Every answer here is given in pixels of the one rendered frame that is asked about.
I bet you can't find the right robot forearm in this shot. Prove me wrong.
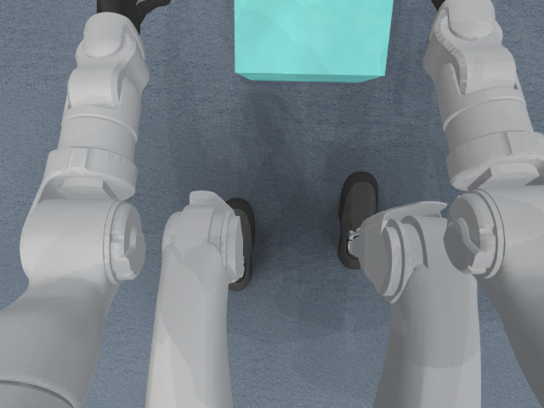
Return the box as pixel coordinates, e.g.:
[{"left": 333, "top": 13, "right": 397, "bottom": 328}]
[{"left": 422, "top": 0, "right": 544, "bottom": 191}]

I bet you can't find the robot right thigh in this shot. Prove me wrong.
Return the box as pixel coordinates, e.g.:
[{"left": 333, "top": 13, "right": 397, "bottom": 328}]
[{"left": 371, "top": 215, "right": 481, "bottom": 408}]

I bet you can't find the robot left foot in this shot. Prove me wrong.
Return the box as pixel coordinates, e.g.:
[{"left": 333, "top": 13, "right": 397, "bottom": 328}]
[{"left": 226, "top": 198, "right": 255, "bottom": 291}]

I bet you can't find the right robot upper arm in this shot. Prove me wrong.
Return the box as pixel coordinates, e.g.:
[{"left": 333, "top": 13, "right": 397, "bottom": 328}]
[{"left": 443, "top": 185, "right": 544, "bottom": 408}]

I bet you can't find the carton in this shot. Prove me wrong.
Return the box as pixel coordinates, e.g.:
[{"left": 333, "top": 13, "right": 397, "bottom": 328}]
[{"left": 235, "top": 0, "right": 394, "bottom": 82}]

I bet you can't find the left robot upper arm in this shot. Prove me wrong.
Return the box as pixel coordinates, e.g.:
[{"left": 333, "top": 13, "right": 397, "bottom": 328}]
[{"left": 0, "top": 199, "right": 146, "bottom": 408}]

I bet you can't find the robot left hand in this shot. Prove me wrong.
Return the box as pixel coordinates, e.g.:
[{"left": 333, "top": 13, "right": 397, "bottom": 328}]
[{"left": 97, "top": 0, "right": 171, "bottom": 35}]

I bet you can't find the left robot forearm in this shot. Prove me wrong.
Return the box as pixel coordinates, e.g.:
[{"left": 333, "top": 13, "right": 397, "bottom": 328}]
[{"left": 20, "top": 12, "right": 150, "bottom": 277}]

